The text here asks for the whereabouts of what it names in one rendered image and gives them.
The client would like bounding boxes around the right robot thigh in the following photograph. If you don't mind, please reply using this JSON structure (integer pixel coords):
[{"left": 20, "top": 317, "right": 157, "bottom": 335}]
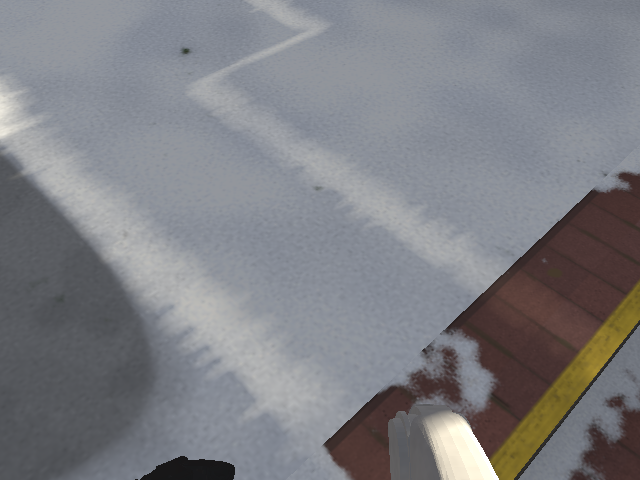
[{"left": 388, "top": 405, "right": 499, "bottom": 480}]

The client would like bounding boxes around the robot left hand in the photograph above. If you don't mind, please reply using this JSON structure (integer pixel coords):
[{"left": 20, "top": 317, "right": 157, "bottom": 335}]
[{"left": 135, "top": 456, "right": 235, "bottom": 480}]

